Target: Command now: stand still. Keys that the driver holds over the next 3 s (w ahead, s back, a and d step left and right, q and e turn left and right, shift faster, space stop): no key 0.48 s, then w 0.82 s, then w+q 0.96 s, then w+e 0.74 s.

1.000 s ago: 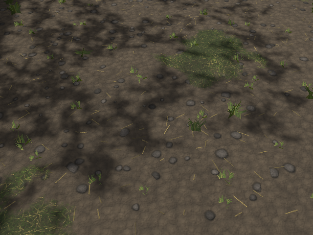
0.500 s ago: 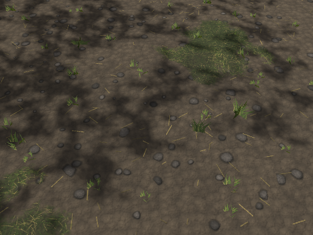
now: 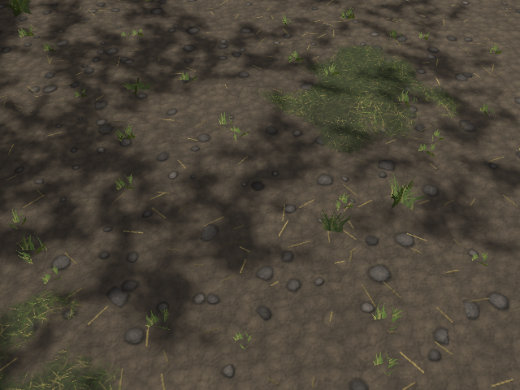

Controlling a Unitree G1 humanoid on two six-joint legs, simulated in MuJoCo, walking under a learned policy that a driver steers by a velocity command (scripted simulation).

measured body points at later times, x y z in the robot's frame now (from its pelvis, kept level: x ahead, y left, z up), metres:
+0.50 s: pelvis -0.03 -0.01 +0.00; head -0.02 -0.01 +0.45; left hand -0.04 +0.21 -0.16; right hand -0.07 -0.22 -0.16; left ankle -0.09 +0.09 -0.75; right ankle -0.01 -0.09 -0.75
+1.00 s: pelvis +0.11 -0.06 -0.02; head +0.11 -0.07 +0.43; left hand +0.01 +0.19 -0.15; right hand +0.17 -0.31 -0.17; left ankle +0.13 +0.07 -0.68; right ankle +0.01 -0.11 -0.75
